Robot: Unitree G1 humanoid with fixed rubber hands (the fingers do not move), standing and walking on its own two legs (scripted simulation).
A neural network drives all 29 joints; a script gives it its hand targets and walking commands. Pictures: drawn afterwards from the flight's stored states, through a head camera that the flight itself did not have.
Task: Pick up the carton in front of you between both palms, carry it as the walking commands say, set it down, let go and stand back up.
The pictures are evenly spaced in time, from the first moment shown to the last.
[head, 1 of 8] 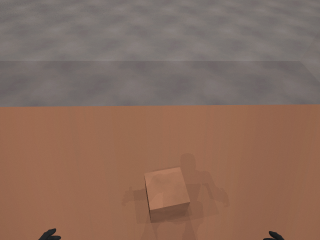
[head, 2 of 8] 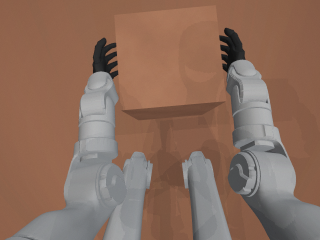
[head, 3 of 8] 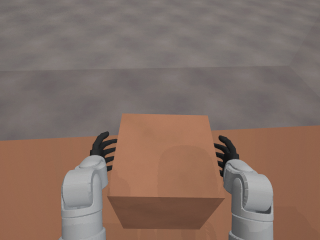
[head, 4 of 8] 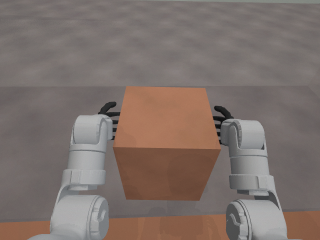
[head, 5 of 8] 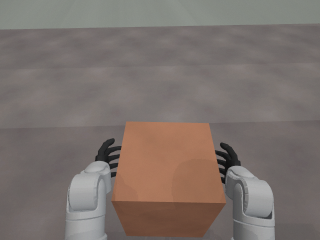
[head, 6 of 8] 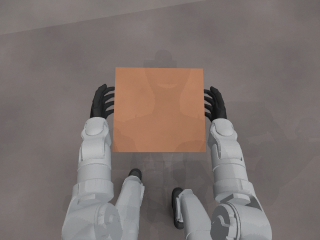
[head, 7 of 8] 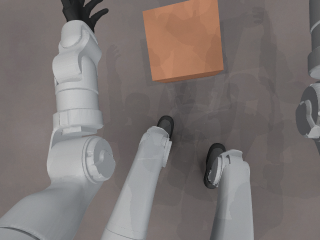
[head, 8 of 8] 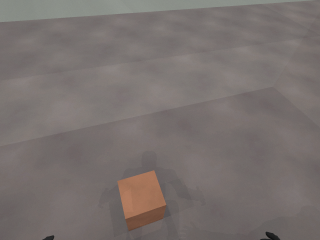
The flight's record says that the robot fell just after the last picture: no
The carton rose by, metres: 0.70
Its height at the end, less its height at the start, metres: -0.07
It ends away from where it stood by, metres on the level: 2.93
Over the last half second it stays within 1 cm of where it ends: yes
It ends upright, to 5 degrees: yes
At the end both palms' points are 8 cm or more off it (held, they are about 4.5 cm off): yes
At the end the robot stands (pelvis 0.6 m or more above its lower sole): yes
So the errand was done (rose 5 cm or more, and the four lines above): yes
